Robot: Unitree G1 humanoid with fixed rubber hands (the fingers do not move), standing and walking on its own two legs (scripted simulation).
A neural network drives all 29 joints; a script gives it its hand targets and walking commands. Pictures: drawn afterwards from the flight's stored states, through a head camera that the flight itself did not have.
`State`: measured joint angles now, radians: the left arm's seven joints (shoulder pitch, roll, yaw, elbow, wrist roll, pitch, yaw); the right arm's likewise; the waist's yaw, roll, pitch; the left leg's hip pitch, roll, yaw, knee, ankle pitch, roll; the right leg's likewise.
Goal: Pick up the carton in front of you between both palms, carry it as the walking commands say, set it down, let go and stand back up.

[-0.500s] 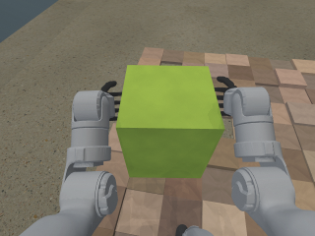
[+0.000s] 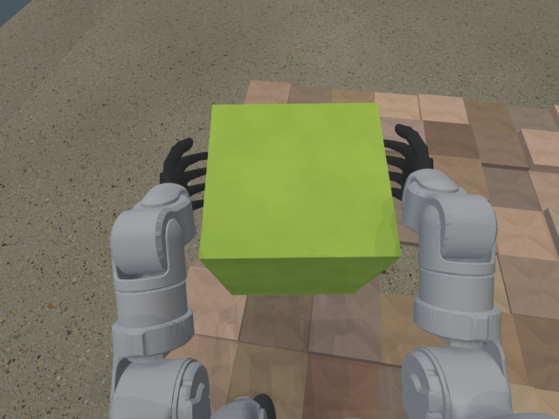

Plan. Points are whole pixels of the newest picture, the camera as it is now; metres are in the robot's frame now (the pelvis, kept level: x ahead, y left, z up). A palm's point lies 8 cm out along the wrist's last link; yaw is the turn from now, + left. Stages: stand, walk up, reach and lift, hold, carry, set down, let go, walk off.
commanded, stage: carry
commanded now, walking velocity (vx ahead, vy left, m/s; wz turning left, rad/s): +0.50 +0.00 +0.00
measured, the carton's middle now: (293, 213) +0.39 -0.01 +0.04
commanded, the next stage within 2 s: none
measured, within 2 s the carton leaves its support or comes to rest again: neither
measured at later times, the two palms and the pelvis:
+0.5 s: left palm (204, 60) +0.67 +0.13 +0.12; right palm (367, 44) +0.70 -0.16 +0.12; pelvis +0.32 -0.03 +0.03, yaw +1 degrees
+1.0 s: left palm out of the picture +0.94 +0.15 +0.14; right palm out of the picture +0.93 -0.15 +0.15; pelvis +0.66 +0.01 +0.05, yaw -1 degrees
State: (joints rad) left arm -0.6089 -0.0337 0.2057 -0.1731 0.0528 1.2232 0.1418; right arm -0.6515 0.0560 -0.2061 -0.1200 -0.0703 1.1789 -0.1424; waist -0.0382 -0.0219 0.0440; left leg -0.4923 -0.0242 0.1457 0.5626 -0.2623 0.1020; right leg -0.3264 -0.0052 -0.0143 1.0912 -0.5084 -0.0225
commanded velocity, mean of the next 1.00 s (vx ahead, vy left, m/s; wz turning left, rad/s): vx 0.50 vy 0.00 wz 0.00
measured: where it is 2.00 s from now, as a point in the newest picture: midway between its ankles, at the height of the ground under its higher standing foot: (287, 142)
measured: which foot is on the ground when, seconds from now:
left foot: down 0.00-0.38, up 0.40-0.72, down 0.74-1.00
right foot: up 0.00-0.32, down 0.34-0.78, up 0.80-1.00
